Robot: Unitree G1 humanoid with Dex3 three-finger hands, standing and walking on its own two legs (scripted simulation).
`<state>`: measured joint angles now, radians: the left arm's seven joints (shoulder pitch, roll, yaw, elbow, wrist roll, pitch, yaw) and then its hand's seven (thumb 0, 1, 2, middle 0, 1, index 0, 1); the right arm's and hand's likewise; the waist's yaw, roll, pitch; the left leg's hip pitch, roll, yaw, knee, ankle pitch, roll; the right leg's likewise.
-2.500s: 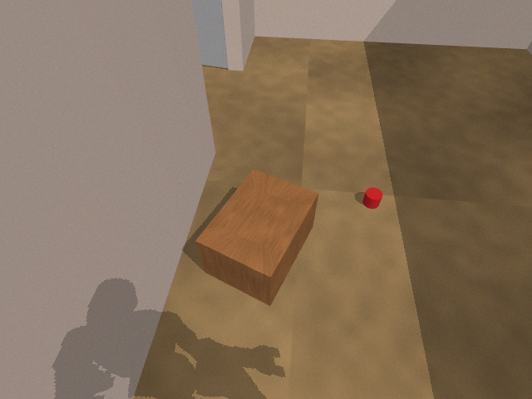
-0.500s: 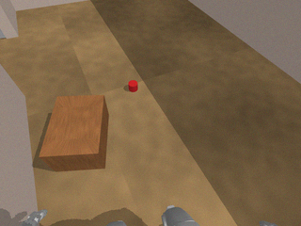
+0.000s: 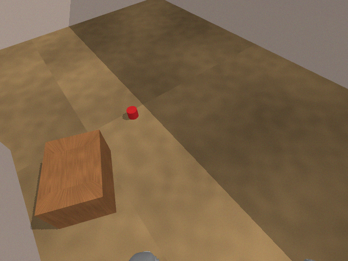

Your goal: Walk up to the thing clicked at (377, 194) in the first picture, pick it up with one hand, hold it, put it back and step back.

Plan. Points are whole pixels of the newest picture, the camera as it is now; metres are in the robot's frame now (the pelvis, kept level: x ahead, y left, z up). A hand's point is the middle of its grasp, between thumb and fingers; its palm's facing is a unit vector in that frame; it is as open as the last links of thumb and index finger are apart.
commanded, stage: walk up
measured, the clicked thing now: (132, 112) +1.21 +0.39 -0.72
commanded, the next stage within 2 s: stand in 0.92 s
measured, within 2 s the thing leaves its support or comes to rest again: neither
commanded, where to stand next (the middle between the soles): +0.06 +0.01 m, yaw -4 degrees
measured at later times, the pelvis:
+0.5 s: pelvis +0.00 +0.01 +0.01, yaw -5 degrees
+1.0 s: pelvis +0.01 +0.02 +0.02, yaw -7 degrees
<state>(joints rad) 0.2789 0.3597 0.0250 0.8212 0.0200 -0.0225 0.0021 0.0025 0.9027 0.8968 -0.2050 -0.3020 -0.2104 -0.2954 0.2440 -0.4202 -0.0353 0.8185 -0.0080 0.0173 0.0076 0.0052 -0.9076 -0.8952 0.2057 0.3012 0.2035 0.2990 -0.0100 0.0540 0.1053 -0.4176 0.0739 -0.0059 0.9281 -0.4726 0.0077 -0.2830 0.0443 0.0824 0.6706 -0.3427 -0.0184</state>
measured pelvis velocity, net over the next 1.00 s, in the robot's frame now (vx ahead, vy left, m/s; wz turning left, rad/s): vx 0.01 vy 0.02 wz -0.12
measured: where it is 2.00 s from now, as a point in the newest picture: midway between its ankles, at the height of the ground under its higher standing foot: outside the picture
